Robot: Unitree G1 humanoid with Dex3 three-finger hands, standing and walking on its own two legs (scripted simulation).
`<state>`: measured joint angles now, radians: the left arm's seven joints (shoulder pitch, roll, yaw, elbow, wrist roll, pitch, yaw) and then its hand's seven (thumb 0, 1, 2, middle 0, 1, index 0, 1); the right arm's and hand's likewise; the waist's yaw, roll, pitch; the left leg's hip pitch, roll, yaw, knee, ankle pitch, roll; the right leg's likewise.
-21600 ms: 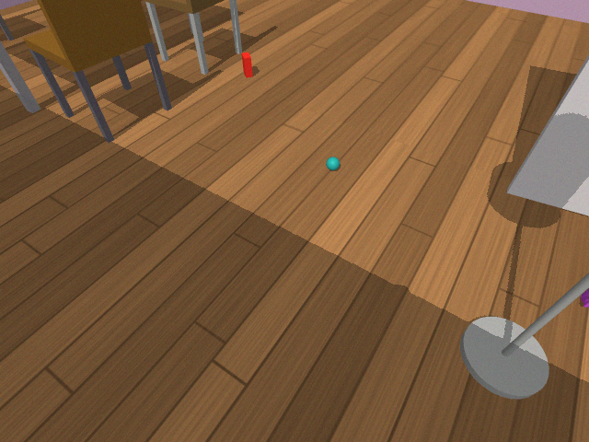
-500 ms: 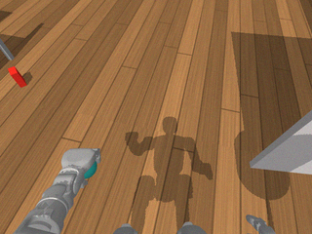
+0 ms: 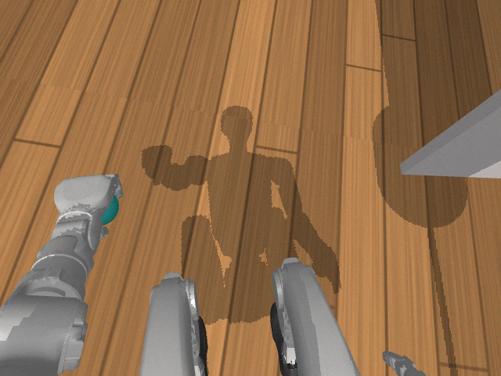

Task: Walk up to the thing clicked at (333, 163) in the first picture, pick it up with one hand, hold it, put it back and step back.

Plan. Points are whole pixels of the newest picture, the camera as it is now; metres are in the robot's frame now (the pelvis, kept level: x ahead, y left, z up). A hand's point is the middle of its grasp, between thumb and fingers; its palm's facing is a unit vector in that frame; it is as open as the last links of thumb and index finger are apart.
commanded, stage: crouch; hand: left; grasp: from above
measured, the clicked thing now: (97, 206) +0.43 +0.24 -0.15
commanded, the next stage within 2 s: lower in 1.04 s
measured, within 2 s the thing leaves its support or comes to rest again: neither
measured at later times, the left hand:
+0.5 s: hand (117, 217) +0.44 +0.25 -0.28, palm faces -0.47 -0.03 -0.88, open 8.9 cm
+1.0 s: hand (125, 222) +0.45 +0.25 -0.35, palm faces -0.47 -0.03 -0.88, open 8.9 cm
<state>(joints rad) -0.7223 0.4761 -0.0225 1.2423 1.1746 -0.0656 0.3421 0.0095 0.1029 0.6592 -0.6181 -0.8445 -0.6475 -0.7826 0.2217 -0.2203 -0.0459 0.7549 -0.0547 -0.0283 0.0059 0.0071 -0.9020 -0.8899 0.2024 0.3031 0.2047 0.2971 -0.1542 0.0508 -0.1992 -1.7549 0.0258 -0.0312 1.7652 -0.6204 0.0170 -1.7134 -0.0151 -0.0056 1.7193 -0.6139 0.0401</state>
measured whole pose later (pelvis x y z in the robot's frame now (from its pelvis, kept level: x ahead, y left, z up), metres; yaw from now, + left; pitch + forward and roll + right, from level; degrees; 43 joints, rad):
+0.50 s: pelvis -0.01 -0.01 -0.11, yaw -2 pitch +39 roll -6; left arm -0.88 0.60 0.06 1.35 1.23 -0.11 0.40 0.01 0.06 0.64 -0.69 -0.78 -0.72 -0.72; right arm 0.15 -0.26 -0.02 0.74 -0.11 -0.08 0.09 0.00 -0.91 -0.90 0.20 0.30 0.20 0.30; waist -0.20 0.01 -0.13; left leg -2.11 0.02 -0.09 2.12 -0.69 -0.01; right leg -2.06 -0.01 -0.04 2.07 -0.69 0.03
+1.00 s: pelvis -0.02 -0.01 -0.17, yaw -3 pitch +36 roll -7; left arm -0.95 0.68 0.10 1.45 1.28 -0.17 0.42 0.01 0.08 0.58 -0.71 -0.75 -0.74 -0.70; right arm 0.16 -0.26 0.02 0.76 -0.14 -0.07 0.13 0.00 -0.92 -0.90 0.20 0.30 0.20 0.30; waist -0.23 0.00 -0.07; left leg -2.27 0.02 -0.11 2.31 -0.68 0.00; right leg -2.21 0.00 -0.05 2.24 -0.67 0.04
